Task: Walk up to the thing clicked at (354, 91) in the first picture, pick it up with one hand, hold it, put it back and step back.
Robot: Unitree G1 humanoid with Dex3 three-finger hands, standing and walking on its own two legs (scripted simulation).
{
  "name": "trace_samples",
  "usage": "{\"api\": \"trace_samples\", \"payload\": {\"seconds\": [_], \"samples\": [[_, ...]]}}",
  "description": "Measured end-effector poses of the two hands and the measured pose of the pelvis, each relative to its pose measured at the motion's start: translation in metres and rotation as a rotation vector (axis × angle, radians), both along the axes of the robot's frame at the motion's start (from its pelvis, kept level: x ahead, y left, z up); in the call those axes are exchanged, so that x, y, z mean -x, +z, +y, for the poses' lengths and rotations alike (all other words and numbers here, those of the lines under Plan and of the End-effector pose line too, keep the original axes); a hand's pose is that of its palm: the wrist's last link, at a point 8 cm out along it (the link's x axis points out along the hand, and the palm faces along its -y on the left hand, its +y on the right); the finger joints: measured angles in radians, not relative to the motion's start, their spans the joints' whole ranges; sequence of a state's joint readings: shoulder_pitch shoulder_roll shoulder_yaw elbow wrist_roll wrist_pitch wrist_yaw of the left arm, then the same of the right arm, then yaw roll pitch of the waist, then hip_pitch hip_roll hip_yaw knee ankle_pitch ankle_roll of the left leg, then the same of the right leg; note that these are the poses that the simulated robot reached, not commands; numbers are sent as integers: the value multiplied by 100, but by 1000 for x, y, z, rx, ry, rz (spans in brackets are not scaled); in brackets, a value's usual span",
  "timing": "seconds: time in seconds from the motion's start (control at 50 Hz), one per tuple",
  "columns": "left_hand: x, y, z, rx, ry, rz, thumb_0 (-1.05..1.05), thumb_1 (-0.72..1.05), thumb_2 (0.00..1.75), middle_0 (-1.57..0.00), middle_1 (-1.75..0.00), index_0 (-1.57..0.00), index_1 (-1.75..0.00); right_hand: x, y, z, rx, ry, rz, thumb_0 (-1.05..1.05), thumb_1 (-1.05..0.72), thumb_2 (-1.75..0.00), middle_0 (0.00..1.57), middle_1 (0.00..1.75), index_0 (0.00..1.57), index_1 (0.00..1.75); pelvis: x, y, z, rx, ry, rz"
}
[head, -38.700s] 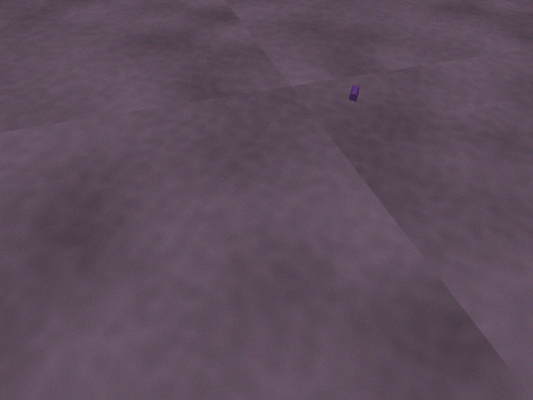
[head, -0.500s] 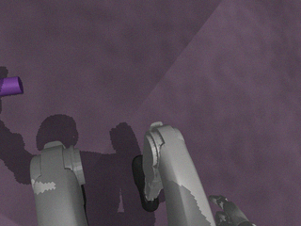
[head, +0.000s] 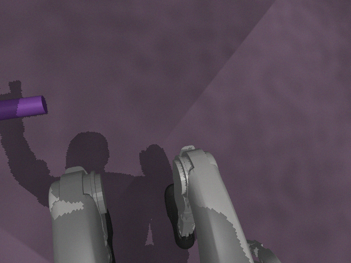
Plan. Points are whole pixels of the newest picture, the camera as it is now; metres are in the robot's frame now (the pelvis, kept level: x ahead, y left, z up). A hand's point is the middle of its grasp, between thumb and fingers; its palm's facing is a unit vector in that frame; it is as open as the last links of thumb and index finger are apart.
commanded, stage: home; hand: left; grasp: from above
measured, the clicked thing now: (18, 108) +0.51 +0.33 -0.33
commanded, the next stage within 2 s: none
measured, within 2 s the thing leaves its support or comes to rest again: neither
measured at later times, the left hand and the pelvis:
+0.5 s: hand out of the picture +0.29 +0.26 +0.09, palm faces -0.07 -0.86 -0.51, open 7.4 cm; pelvis +0.01 +0.00 +0.19, yaw +6 degrees
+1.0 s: hand out of the picture +0.23 +0.21 +0.29, palm faces +0.20 -0.96 -0.21, open 7.4 cm; pelvis +0.08 +0.00 +0.35, yaw +9 degrees
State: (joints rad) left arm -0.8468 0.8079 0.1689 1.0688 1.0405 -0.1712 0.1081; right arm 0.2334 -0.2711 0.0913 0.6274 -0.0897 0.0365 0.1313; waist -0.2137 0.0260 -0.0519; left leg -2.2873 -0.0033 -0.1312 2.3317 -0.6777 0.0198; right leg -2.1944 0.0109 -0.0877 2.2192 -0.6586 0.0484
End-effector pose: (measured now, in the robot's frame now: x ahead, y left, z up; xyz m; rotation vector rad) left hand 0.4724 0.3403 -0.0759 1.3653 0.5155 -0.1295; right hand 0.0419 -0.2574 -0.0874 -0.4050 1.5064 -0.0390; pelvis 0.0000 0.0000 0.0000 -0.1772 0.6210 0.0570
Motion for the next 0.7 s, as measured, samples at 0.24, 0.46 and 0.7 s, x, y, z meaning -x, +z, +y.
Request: {"api": "trace_samples", "payload": {"seconds": [0.24,0.46,0.7], "samples": [[109,110,2,319,263,9,0,73,88,-21,-33,-21,-34,-95,84,-3,-9,45,-282,1,-90,-90,21,30,20,30,-1,95,0,-42,23,-19],[186,190,-34,636,488,-4,1,87,90,-21,-30,-22,-31,-173,183,24,-73,101,-599,1,-90,-90,20,30,20,30,-9,179,-4,-77,54,-114],[234,281,-63,865,759,16,1,89,90,-21,-30,-21,-30,-190,274,41,-107,62,-714,1,-90,-90,21,30,20,30,-34,264,-7,-110,77,-228]]}}
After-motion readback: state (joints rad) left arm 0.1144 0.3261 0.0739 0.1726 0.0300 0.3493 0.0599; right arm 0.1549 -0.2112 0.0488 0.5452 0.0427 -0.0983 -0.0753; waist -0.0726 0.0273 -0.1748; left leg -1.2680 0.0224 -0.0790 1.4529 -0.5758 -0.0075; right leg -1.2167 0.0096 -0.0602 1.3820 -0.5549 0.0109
